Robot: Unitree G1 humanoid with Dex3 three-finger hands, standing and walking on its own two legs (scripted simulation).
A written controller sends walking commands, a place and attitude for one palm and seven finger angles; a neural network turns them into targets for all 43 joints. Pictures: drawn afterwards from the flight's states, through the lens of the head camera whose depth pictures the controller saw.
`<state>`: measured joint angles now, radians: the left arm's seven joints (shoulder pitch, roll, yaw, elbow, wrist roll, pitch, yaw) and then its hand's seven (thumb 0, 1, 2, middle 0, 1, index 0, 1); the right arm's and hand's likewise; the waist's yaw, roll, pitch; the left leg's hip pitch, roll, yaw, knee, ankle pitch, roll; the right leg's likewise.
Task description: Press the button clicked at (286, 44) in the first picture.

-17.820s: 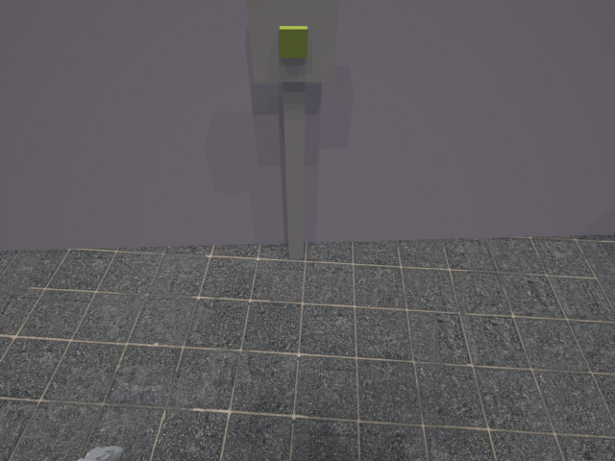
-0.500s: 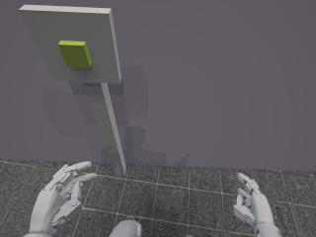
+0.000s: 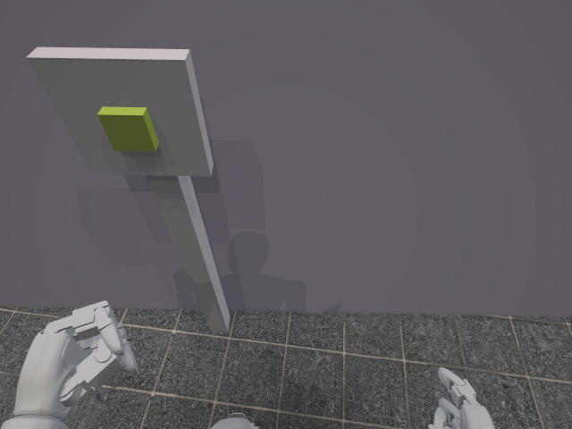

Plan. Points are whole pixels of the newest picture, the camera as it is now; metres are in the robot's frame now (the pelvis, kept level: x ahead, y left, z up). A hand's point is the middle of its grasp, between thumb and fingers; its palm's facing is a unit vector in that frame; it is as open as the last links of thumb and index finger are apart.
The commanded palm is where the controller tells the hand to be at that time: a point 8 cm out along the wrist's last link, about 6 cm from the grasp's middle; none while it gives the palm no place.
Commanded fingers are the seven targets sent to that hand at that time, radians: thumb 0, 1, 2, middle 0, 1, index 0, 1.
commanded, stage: raise the hand and make a fist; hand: left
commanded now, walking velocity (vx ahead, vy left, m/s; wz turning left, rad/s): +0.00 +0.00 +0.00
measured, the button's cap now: (130, 128) +0.49 +0.26 +0.16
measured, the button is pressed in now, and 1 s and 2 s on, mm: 0 0 0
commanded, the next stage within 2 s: aim a knuckle at the button in 1.12 s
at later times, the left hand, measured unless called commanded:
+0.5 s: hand (94, 316) +0.22 +0.22 +0.13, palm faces +0.07 -1.00 -0.07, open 3.1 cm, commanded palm +0.19 +0.27 +0.14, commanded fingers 0.00 0.90 0.90 -1.30 -1.50 -1.30 -1.50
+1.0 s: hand (100, 288) +0.23 +0.21 +0.15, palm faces +0.07 -1.00 -0.07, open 3.1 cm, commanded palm +0.20 +0.26 +0.16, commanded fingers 0.00 0.90 0.90 -1.30 -1.50 -1.30 -1.50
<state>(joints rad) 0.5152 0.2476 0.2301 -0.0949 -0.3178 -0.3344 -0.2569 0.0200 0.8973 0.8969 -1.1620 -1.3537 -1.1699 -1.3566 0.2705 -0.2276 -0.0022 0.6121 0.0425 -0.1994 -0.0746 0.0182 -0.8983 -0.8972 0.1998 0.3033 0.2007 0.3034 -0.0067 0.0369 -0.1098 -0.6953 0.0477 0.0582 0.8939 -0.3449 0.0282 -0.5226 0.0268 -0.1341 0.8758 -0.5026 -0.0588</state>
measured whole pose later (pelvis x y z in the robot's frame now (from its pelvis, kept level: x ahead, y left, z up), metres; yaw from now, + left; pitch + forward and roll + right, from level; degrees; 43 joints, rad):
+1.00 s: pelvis +0.01 +0.00 +0.04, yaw +0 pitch -1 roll +0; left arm 0.27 0.28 0.24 -0.14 -0.30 -0.02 -0.22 0.02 0.90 0.90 -1.30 -1.50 -1.30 -1.50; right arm 0.23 -0.26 0.05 0.62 0.06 -0.24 -0.08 0.02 -0.90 -0.90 0.20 0.30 0.20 0.30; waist 0.03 0.05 -0.05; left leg -0.35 0.02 0.07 0.59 -0.23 0.03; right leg -0.19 0.02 -0.12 0.57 -0.37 -0.05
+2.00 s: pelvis +0.01 +0.00 +0.04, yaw -1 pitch +3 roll +0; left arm -0.16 0.32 0.28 0.35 -0.26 -0.10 -0.24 0.02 0.90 0.90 -1.30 -1.50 -1.30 -1.50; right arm 0.24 -0.27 0.03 0.66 0.07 -0.15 -0.09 0.02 -0.90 -0.90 0.20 0.30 0.20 0.30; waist -0.01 0.03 -0.03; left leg -0.40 0.02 0.09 0.60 -0.24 0.03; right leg -0.25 0.02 -0.10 0.59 -0.38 -0.05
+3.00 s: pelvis +0.01 +0.01 +0.03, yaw -1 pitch +6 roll -1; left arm -0.44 0.38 0.31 0.69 -0.23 -0.19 -0.26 0.02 0.90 0.90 -1.30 -1.50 -1.30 -1.50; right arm 0.28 -0.27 0.03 0.63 0.07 -0.04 -0.08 0.01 -0.90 -0.90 0.20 0.30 0.20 0.30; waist -0.04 0.02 -0.04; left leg -0.52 0.03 0.09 0.68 -0.26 0.05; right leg -0.36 0.03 -0.10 0.65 -0.40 -0.04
